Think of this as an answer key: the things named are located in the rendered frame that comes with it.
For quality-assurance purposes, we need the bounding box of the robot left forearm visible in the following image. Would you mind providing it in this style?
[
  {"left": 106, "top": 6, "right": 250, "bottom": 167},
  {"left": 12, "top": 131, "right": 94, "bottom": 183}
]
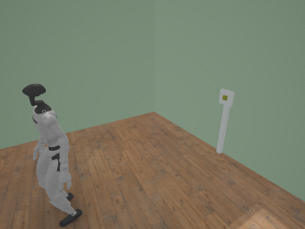
[{"left": 58, "top": 138, "right": 70, "bottom": 173}]

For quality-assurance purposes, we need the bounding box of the left robot hand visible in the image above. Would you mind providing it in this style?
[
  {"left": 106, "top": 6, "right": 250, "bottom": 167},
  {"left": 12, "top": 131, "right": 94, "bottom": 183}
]
[{"left": 58, "top": 171, "right": 71, "bottom": 193}]

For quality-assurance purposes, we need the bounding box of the robot right forearm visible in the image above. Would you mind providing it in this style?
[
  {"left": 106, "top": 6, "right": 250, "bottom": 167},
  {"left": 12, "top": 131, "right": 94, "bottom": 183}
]
[{"left": 37, "top": 135, "right": 46, "bottom": 146}]

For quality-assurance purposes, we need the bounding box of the left robot foot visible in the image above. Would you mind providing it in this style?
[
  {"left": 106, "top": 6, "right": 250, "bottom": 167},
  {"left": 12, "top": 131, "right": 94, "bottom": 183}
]
[{"left": 59, "top": 209, "right": 82, "bottom": 227}]

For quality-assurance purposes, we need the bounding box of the panel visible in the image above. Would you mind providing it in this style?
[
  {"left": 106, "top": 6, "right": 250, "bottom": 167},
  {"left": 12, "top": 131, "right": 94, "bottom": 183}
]
[{"left": 216, "top": 89, "right": 234, "bottom": 154}]

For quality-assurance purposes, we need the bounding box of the right robot hand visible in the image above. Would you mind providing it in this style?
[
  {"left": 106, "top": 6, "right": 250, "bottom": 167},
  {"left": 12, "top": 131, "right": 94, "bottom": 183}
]
[{"left": 33, "top": 144, "right": 45, "bottom": 161}]

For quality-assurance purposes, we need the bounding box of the left robot shin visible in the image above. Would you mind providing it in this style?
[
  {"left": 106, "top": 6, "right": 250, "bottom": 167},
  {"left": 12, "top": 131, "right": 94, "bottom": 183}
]
[{"left": 49, "top": 194, "right": 76, "bottom": 216}]

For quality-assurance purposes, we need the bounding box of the left robot upper arm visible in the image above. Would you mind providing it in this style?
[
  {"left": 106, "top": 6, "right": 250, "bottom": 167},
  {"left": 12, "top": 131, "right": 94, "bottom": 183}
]
[{"left": 41, "top": 113, "right": 69, "bottom": 146}]

